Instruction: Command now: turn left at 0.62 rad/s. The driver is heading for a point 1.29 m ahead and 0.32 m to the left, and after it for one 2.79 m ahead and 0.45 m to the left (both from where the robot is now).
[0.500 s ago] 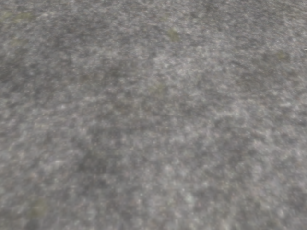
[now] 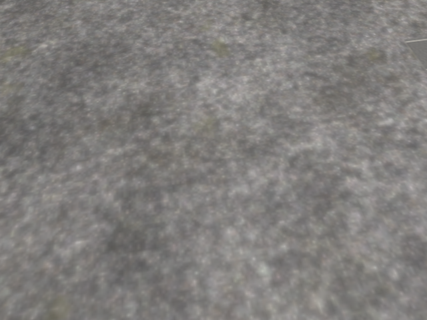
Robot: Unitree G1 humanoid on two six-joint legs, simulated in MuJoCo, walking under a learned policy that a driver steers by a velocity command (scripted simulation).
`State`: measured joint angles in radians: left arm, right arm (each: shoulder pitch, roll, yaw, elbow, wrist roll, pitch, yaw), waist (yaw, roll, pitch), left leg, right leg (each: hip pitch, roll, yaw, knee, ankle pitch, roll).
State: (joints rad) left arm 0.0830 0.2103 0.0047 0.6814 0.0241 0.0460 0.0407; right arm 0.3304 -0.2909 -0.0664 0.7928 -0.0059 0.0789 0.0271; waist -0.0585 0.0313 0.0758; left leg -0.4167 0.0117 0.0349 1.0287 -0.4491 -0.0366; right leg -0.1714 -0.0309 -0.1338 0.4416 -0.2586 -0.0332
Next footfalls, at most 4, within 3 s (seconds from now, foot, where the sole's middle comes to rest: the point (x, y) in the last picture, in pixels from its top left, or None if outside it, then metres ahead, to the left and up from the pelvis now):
0.20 left None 0.01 0.11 -0.78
0.68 right None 0.38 0.07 -0.78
1.08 left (82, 290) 0.59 0.45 -0.78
1.52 right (126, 174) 1.04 0.35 -0.78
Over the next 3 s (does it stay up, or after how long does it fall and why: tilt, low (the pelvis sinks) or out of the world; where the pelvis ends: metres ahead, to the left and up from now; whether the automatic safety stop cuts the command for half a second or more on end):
stays up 1.39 0.34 -0.01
